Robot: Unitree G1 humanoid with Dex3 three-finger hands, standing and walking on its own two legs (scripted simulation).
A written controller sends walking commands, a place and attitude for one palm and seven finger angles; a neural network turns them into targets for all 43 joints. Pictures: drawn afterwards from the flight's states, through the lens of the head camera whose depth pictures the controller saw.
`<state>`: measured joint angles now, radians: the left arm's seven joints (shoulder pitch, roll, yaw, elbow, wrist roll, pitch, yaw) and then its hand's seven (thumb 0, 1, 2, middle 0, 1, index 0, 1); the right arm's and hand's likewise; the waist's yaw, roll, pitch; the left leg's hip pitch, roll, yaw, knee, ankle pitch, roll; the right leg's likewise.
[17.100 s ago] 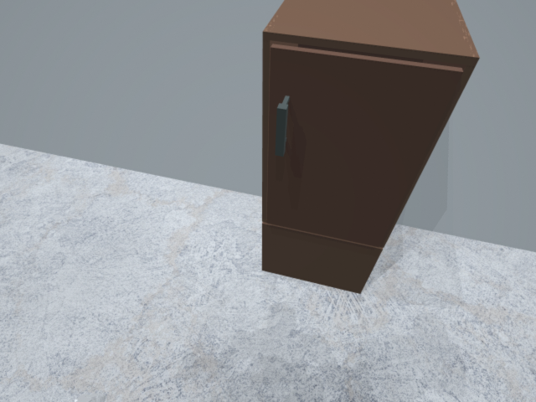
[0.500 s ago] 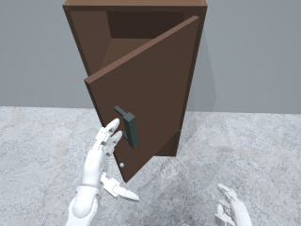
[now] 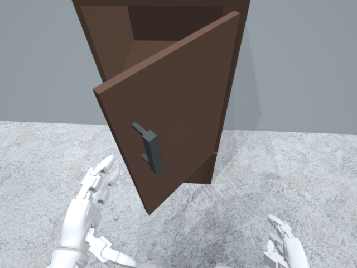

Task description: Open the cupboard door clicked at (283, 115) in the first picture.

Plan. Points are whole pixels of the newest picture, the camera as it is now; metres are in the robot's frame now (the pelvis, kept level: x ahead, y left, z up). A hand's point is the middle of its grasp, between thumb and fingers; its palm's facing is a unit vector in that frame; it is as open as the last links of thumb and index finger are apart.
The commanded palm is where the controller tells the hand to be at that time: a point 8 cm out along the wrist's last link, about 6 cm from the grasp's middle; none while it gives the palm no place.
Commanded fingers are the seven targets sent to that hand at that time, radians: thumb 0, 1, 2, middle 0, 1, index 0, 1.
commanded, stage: draw the hand back to the body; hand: left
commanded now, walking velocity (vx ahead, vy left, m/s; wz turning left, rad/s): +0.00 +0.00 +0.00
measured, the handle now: (147, 149) +0.35 +0.09 +0.08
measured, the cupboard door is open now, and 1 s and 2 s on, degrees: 49 49 49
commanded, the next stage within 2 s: step back with the hand held close in 1.58 s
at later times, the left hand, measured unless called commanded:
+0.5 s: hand (75, 209) +0.20 +0.18 +0.13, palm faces +0.00 -1.00 -0.08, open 16.2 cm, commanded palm +0.17 +0.24 +0.14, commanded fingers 0.00 -0.29 0.39 -0.16 -0.30 -0.16 -0.30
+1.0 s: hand (7, 186) +0.21 +0.26 +0.19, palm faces +0.35 -0.85 -0.40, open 11.5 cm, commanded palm +0.17 +0.30 +0.20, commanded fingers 0.00 0.58 0.76 -0.19 -0.30 -0.19 -0.30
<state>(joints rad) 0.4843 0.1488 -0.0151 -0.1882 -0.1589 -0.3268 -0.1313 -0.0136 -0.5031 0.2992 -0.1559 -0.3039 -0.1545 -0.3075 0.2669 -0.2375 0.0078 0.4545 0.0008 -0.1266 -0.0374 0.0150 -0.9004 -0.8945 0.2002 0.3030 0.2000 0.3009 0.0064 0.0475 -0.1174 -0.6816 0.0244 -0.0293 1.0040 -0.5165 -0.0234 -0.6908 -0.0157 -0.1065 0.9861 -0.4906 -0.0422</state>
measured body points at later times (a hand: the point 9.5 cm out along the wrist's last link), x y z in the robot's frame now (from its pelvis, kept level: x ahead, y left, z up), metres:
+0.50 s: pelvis +0.01 +0.01 +0.02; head +0.01 +0.00 +0.47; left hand +0.20 +0.24 +0.13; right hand +0.19 -0.21 -0.04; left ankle -0.01 +0.13 -0.68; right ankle +0.00 -0.09 -0.68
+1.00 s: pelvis +0.02 +0.03 +0.06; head +0.00 +0.01 +0.51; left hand +0.19 +0.30 +0.21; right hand +0.20 -0.18 -0.02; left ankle -0.01 +0.13 -0.68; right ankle +0.00 -0.09 -0.68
